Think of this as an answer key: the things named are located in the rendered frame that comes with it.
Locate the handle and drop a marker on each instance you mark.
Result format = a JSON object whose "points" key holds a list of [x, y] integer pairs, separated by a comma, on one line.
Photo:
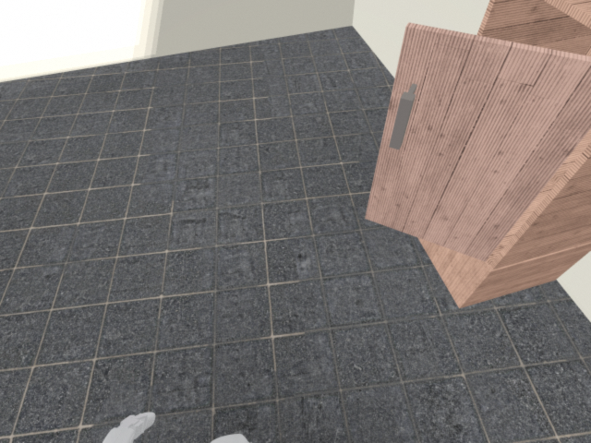
{"points": [[402, 118]]}

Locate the left robot hand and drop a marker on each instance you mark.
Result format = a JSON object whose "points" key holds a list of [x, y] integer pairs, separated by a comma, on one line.
{"points": [[130, 428]]}

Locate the cupboard door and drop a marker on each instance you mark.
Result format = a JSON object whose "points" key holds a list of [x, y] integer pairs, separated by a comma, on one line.
{"points": [[492, 122]]}

